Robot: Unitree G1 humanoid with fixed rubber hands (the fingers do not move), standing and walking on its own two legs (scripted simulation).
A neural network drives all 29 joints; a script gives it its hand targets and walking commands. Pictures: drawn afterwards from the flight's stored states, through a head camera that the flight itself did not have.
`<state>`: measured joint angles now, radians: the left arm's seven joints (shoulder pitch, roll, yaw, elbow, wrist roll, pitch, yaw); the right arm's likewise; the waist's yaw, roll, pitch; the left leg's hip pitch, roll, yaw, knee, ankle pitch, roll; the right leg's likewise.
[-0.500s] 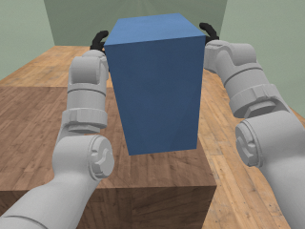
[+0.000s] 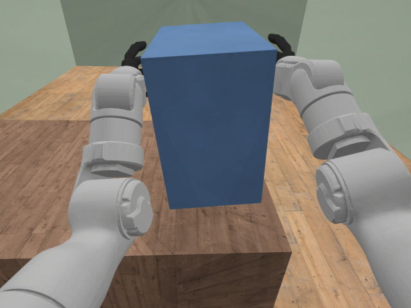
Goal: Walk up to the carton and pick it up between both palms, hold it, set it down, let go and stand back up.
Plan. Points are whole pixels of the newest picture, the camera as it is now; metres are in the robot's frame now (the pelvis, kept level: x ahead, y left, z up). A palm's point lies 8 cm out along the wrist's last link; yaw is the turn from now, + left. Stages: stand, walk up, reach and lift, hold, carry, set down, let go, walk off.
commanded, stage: hold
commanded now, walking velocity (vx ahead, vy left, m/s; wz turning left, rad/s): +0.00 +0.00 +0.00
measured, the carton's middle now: (208, 109) +0.38 +0.00 +0.28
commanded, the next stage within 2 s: none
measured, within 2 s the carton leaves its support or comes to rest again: neither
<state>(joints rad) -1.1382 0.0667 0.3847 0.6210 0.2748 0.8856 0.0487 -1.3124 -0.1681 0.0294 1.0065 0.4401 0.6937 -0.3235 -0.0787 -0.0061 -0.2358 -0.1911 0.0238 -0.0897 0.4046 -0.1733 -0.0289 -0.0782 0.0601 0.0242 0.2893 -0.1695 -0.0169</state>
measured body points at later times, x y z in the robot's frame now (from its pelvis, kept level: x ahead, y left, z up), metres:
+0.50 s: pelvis +0.00 +0.00 +0.00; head -0.10 +0.03 +0.44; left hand +0.38 +0.14 +0.33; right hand +0.38 -0.12 +0.36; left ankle +0.03 +0.13 -0.75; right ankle -0.01 -0.11 -0.75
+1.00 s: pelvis +0.00 +0.00 +0.00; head -0.11 +0.03 +0.44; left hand +0.38 +0.14 +0.34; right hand +0.37 -0.12 +0.36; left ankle +0.03 +0.13 -0.75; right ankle -0.01 -0.11 -0.75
